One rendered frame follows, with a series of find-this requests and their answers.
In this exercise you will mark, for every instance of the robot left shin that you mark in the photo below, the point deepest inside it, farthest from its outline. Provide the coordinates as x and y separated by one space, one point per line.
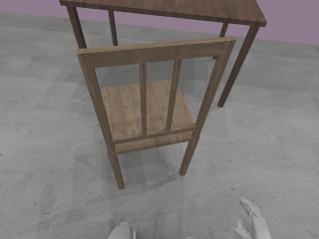
125 223

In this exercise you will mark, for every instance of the robot right hand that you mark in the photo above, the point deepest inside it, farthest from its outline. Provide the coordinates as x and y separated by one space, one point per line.
256 228

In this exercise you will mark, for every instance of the table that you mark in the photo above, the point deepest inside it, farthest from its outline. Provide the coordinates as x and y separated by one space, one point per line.
239 12

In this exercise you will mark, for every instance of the robot left thigh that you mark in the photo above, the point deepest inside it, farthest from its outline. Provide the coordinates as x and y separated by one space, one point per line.
123 232

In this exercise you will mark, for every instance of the chair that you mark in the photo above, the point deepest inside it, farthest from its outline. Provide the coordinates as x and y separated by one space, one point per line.
154 114

